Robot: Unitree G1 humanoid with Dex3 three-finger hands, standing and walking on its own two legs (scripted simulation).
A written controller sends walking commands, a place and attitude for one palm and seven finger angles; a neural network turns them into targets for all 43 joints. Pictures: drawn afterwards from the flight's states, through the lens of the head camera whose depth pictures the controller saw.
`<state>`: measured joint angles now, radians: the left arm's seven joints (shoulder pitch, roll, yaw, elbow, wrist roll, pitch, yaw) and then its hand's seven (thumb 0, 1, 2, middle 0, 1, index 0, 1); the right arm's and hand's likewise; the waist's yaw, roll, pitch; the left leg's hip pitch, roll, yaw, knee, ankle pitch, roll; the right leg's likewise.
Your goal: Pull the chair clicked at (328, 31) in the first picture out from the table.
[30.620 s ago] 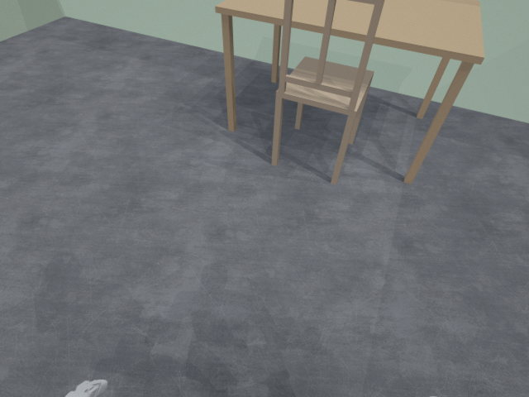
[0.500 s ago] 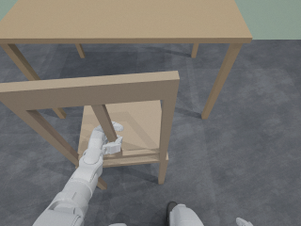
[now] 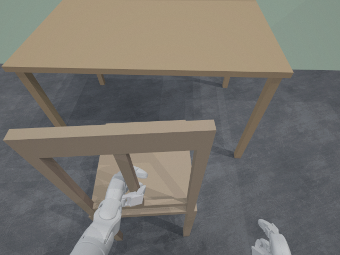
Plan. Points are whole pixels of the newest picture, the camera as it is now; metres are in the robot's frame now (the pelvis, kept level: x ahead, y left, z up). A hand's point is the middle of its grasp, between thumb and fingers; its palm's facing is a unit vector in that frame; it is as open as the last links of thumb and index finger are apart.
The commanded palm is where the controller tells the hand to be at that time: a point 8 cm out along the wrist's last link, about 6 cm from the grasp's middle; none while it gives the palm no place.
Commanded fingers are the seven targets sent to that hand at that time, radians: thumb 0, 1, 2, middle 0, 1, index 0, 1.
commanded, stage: stop walking, hand still on the chair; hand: left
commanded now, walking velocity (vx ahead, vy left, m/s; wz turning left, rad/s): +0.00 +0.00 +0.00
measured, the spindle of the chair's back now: (132, 182) +0.30 +0.12 -0.05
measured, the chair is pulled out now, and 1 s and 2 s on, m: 0.32 0.32 0.32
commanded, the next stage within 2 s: open the thumb and straighten the fingers in 0.22 s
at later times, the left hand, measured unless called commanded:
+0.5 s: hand (138, 192) +0.28 +0.10 -0.06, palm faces -0.09 -0.99 -0.14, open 6.6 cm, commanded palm +0.26 +0.15 -0.04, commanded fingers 0.00 -0.31 0.32 -0.50 -1.45 -0.50 -1.45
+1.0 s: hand (136, 195) +0.27 +0.10 -0.07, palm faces -0.08 -0.98 -0.15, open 16.6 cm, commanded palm +0.26 +0.16 -0.05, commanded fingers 0.00 -0.55 0.20 0.00 0.00 0.00 0.00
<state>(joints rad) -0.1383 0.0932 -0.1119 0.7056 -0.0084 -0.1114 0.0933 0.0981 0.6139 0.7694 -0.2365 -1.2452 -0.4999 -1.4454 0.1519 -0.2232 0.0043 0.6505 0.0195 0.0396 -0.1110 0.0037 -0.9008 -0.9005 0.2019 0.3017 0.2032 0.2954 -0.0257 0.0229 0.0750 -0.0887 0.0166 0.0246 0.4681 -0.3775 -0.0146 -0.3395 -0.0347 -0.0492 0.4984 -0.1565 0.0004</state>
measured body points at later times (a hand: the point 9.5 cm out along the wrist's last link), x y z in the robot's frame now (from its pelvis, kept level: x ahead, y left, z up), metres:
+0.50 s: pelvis +0.00 +0.00 -0.01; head +0.04 +0.00 +0.44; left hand +0.28 +0.15 -0.05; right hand +0.10 -0.25 -0.13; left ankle -0.08 +0.12 -0.73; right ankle +0.07 -0.12 -0.73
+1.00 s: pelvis +0.00 +0.00 -0.04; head +0.05 -0.02 +0.41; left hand +0.28 +0.16 -0.06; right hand +0.15 -0.24 -0.14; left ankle -0.08 +0.12 -0.73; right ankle +0.07 -0.12 -0.73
